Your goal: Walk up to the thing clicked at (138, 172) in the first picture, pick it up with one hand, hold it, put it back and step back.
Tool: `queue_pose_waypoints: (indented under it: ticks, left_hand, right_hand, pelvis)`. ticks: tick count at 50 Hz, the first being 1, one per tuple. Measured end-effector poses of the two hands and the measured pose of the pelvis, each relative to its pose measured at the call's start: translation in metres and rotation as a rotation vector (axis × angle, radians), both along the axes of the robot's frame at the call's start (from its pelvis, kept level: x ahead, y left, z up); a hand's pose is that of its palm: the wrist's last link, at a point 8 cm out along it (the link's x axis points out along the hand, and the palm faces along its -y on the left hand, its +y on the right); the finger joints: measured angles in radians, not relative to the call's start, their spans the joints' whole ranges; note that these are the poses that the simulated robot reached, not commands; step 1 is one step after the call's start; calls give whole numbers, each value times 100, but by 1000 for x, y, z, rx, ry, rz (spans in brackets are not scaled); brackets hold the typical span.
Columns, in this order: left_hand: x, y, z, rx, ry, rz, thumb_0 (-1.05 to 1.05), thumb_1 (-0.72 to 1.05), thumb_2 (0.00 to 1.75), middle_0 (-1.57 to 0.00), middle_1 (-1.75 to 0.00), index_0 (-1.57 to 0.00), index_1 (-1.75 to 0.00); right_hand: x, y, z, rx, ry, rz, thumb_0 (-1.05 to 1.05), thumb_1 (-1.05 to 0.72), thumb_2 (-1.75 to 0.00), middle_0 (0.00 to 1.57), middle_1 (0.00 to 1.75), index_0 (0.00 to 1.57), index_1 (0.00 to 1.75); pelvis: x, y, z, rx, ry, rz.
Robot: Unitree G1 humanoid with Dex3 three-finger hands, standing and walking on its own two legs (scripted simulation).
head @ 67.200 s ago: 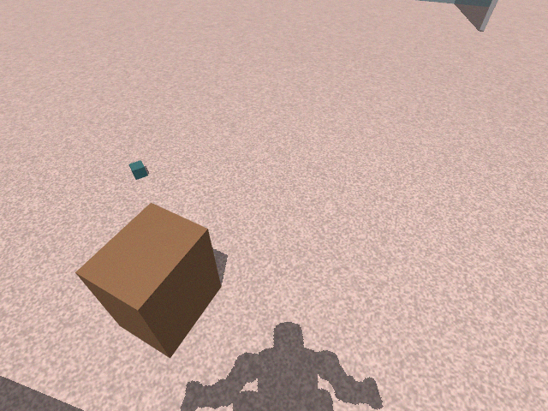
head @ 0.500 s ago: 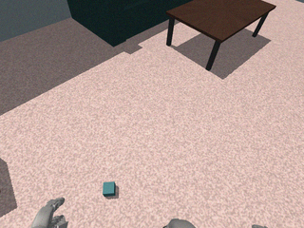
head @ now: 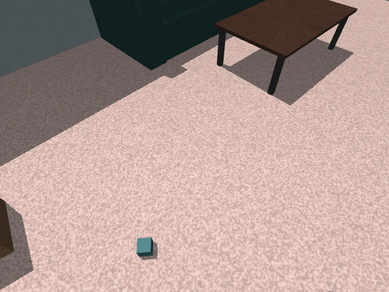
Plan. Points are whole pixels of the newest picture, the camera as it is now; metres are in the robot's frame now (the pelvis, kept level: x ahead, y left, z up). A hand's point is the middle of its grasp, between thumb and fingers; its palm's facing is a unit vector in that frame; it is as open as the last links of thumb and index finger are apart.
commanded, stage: walk up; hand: left
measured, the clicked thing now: (145, 247) +0.42 +0.25 -0.73
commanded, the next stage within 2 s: stand in 1.10 s
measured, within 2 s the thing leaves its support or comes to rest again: neither
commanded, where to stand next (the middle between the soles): +0.05 +0.00 m, yaw +1 degrees
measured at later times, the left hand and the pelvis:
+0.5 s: hand out of the picture +0.06 +0.26 -0.13, palm faces +0.02 -0.94 -0.34, open 7.4 cm; pelvis -0.02 +0.00 +0.02, yaw +1 degrees
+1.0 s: hand out of the picture +0.07 +0.25 -0.14, palm faces +0.03 -0.94 -0.33, open 7.3 cm; pelvis -0.01 +0.00 +0.02, yaw +2 degrees
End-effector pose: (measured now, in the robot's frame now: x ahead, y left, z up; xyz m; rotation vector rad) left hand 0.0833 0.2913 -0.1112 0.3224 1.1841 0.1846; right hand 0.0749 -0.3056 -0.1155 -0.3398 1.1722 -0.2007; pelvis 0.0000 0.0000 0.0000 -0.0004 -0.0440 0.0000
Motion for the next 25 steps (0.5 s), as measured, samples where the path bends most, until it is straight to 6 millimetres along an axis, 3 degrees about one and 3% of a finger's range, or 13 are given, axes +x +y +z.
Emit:
queue_pose_waypoints:
  ticks: [6,12,25]
  left_hand:
    - [7,1,5,-21,-60,23,1,91,90,-20,-30,-21,-30]
    - [6,5,12,-19,-74,26,1,91,90,-20,-30,-21,-30]
    - [-30,12,15,2,14,56,1,91,90,-20,-30,-21,-30]
  right_hand:
    - [3,19,9,37,-1,28,0,-91,-90,20,30,21,30]
    - [9,18,18,28,-35,32,0,-91,-90,20,30,21,30]
    - [-2,9,21,19,3,19,0,-91,-90,20,30,21,30]
  pelvis:
    - [-3,-1,8,-3,-8,2]
    - [-8,1,14,-3,-15,6]
    - [-17,1,20,-6,-7,15]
